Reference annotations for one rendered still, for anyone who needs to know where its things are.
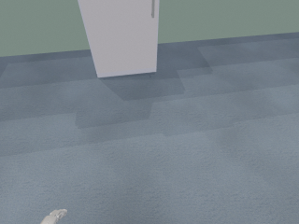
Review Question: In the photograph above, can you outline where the fridge door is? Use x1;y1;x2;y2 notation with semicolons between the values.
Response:
79;0;158;74

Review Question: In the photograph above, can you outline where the left robot hand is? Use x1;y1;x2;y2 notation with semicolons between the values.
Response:
40;209;67;224

